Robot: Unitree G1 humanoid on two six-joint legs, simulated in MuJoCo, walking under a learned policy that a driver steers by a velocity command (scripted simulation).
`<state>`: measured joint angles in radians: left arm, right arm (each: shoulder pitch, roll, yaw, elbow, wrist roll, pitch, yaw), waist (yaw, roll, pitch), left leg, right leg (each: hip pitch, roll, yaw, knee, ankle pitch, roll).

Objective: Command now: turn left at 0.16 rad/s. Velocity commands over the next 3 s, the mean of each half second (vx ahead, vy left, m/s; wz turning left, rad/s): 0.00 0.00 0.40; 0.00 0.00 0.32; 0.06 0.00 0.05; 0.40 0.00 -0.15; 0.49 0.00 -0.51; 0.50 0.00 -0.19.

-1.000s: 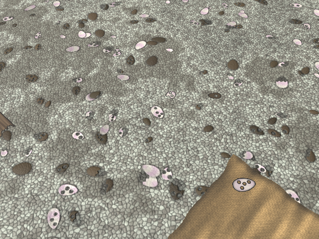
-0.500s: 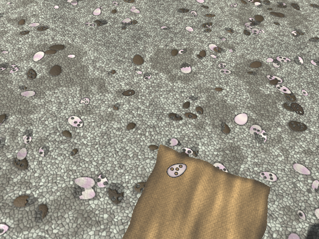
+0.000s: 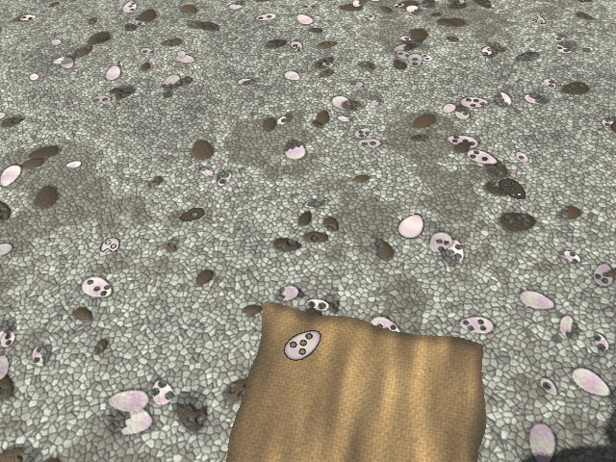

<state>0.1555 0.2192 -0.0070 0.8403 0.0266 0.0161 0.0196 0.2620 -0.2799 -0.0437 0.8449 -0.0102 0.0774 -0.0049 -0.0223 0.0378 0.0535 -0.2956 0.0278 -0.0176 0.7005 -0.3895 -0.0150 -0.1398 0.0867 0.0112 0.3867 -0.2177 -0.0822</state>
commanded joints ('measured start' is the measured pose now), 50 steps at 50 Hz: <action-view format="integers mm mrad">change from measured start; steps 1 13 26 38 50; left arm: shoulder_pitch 7 -27 26 83 108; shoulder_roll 207 143 242 210 149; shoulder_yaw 53 61 70 71 57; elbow -22 -48 -117 -86 -6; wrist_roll -6 -10 7 1 -6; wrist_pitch -6 18 -8 -21 24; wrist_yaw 14 4 23 3 -4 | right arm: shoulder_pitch -14 -44 -42 -114 -144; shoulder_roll -93 -150 -171 -79 -82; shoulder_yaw -18 -50 -73 -28 22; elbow -55 -77 -103 -104 -44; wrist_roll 5 2 -12 3 -7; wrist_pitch -23 -39 -22 1 -75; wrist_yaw -7 -9 0 32 -25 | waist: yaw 29 24 -2 54 46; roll -137 83 -144 -212 118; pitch -31 -42 -56 -75 -49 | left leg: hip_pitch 9 170 -190 -67 212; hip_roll -25 133 -106 -77 168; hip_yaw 22 -295 -106 12 -175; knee -48 -381 325 69 -404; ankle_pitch -23 517 -172 -85 679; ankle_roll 20 232 25 -4 196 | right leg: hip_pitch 8 -324 -47 74 -177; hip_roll -304 -40 -456 -335 -107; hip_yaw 194 20 410 88 13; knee -64 539 -167 -36 338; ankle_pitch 313 -228 98 453 -219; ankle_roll -127 100 -150 -136 86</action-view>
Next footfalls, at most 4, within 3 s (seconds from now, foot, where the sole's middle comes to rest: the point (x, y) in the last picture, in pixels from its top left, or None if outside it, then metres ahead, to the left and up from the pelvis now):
0.10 left None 0.02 0.12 -0.78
0.46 right None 0.05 -0.10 -0.78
0.88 left None -0.04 0.09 -0.78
1.16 right None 0.05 -0.11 -0.78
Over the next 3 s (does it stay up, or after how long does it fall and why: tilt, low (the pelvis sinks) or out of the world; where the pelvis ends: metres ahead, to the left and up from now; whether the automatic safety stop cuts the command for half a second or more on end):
stays up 0.70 0.21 0.00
